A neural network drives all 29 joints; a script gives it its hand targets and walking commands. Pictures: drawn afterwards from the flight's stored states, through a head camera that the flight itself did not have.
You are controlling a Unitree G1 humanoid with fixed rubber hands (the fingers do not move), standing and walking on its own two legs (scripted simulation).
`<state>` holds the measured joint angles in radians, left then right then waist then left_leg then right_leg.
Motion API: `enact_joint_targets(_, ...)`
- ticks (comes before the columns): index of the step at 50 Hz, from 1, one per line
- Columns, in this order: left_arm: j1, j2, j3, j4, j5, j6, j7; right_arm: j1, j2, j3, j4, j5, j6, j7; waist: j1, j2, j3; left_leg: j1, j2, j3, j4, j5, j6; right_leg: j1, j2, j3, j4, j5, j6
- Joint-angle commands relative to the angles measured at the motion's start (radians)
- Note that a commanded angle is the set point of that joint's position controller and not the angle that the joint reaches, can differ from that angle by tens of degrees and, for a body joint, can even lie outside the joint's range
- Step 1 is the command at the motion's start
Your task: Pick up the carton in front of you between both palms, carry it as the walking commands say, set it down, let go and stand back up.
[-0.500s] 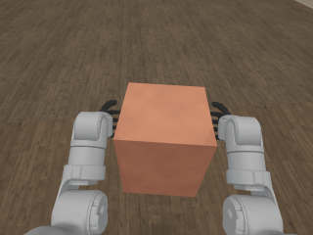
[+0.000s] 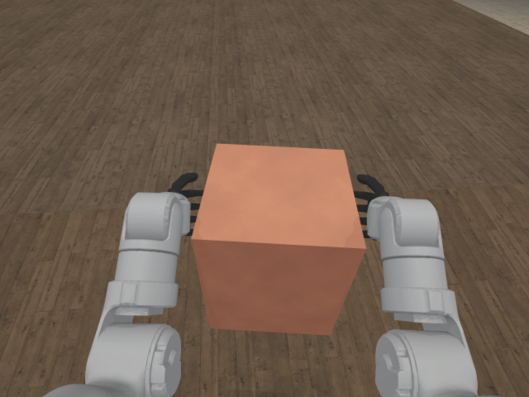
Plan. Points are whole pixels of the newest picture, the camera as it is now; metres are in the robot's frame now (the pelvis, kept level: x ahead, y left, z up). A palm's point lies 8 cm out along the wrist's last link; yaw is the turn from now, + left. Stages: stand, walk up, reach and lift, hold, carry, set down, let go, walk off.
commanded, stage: carry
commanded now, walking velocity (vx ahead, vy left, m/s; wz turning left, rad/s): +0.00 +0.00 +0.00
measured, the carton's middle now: (274, 241) +0.35 +0.00 +0.05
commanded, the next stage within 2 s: none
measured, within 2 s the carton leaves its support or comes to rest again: neither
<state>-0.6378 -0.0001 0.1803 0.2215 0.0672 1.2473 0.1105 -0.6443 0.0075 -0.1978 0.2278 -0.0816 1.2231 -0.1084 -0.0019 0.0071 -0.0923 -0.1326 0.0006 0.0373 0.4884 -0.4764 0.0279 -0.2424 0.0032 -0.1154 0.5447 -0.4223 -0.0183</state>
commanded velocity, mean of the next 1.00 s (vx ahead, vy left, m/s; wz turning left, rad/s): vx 0.00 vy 0.00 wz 0.00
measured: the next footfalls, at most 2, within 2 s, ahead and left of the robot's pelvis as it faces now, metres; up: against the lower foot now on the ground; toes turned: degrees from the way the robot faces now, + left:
left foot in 1.90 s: +0.38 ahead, +0.10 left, +0.05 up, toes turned +7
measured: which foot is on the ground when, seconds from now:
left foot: down 0.00-1.00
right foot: down 0.00-1.00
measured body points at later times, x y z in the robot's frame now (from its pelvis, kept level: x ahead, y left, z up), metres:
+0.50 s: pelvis -0.02 +0.00 +0.00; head -0.05 +0.00 +0.45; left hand +0.33 +0.15 +0.12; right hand +0.33 -0.16 +0.13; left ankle -0.05 +0.11 -0.74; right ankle +0.00 -0.09 -0.73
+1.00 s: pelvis -0.03 -0.01 +0.00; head -0.06 -0.01 +0.45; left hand +0.32 +0.14 +0.12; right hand +0.32 -0.16 +0.12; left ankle -0.05 +0.11 -0.74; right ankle +0.00 -0.09 -0.73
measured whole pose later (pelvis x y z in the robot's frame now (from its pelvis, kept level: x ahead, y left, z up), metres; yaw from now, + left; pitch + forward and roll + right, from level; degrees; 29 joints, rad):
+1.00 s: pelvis -0.03 -0.01 +0.00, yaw +0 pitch -1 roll +0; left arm -0.64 0.00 0.18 0.20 0.07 1.25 0.11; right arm -0.65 0.01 -0.20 0.21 -0.09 1.23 -0.11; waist 0.00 0.00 -0.06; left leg -0.17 0.01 0.04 0.48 -0.43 0.02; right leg -0.27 0.01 -0.12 0.52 -0.37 -0.03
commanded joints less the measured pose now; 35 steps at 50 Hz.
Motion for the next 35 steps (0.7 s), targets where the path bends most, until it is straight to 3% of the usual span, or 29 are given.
enact_joint_targets(1,-0.748,-1.101,-0.535,-0.142,-0.420,-0.048,-0.230,-0.707,1.122,0.548,-0.103,0.426,-0.019,0.237,-0.001,0.000,-0.318,0.032,0.118,-0.076,-0.041,0.390,0.031,0.171,-0.137,0.129,-0.043,0.400,-0.041)
enact_joint_targets(35,-0.751,-1.105,-0.541,-0.155,-0.426,-0.043,-0.232,-0.716,1.131,0.560,-0.121,0.433,-0.015,0.237,0.000,-0.006,-0.318,0.003,0.114,-0.075,-0.055,0.294,0.029,0.161,-0.143,0.136,-0.070,0.358,-0.046)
